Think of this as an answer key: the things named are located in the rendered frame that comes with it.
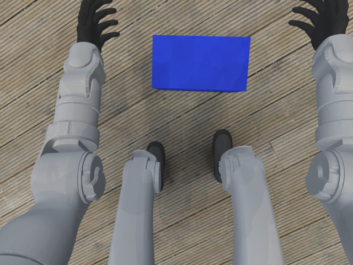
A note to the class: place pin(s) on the right robot hand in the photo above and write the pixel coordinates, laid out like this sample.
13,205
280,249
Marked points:
331,20

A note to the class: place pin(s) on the left robot shin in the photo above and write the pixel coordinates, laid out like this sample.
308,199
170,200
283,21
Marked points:
138,153

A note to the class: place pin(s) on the robot left forearm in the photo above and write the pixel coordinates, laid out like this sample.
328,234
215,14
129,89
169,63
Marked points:
75,125

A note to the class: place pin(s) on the left robot upper arm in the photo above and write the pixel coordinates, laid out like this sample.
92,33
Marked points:
63,184

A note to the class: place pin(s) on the left robot hand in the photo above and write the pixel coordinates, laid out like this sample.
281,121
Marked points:
88,29

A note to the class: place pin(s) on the carton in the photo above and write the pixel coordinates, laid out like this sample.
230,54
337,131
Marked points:
200,63

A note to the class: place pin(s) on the robot shin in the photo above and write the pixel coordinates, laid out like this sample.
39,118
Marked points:
138,153
240,149

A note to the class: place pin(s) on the right robot upper arm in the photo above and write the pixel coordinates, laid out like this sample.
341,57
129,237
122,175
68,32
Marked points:
330,180

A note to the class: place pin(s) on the right robot shin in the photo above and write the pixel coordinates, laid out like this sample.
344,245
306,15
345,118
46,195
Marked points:
240,149

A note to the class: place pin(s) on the robot right forearm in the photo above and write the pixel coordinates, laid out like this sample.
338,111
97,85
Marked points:
333,73

